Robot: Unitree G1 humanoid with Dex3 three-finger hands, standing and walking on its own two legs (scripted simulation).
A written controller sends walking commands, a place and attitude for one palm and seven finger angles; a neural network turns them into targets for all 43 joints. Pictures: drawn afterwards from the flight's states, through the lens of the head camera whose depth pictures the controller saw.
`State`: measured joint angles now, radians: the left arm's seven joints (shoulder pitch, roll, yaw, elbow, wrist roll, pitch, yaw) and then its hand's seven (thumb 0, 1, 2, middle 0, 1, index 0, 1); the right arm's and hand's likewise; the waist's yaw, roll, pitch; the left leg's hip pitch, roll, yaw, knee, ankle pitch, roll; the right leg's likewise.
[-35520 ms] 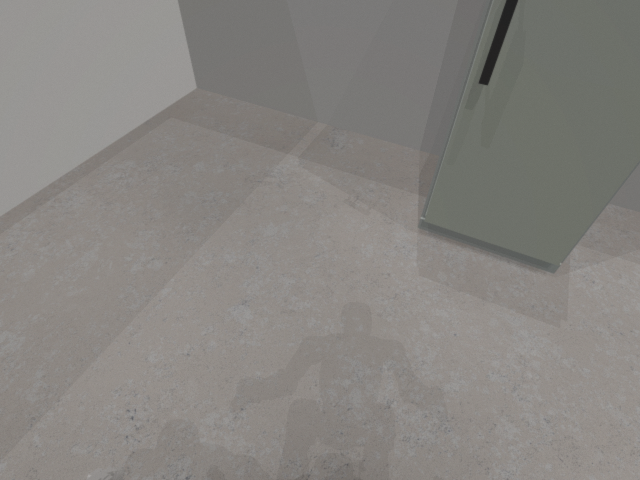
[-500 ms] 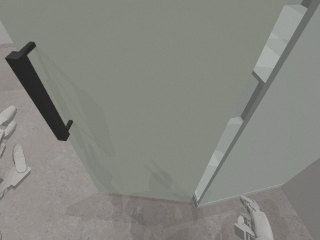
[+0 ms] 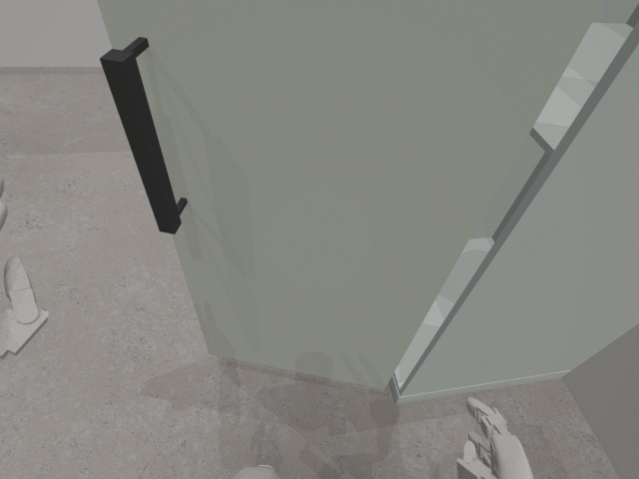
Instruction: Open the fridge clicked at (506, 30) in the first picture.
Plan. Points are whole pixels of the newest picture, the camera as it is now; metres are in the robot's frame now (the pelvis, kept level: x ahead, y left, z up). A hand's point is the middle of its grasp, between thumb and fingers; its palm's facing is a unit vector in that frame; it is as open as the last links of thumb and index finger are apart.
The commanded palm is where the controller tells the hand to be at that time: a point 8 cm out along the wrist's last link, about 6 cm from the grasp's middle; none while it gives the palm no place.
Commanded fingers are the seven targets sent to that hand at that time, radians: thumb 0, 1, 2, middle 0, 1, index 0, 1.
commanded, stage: step back with the hand held close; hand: left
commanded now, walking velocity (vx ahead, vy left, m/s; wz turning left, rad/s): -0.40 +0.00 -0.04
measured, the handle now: (157, 148) +0.50 +0.30 +0.12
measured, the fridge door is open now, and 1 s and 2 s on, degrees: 70 70 70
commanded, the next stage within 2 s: stop stepping back and stand still in 0.82 s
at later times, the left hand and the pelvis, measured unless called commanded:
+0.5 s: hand (9, 363) +0.15 +0.26 +0.18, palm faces +0.42 -0.81 -0.42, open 7.5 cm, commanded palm +0.09 +0.31 +0.19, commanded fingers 0.00 0.90 0.90 -0.20 -0.30 -0.20 -0.30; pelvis -0.04 +0.00 +0.00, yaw +1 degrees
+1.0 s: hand out of the picture +0.12 +0.28 +0.18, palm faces +0.32 -0.86 -0.40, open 7.5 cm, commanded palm +0.04 +0.32 +0.19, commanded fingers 0.00 0.90 0.90 -0.20 -0.30 -0.20 -0.30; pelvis -0.12 +0.03 +0.02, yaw -5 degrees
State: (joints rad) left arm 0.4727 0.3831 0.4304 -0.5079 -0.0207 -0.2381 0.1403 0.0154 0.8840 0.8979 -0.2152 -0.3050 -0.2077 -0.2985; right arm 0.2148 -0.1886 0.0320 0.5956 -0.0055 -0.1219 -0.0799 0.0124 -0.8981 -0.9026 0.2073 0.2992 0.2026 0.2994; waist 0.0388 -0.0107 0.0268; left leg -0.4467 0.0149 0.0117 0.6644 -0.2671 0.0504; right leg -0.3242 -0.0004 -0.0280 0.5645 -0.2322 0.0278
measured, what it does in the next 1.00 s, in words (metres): walks backwards: right foot, then right foot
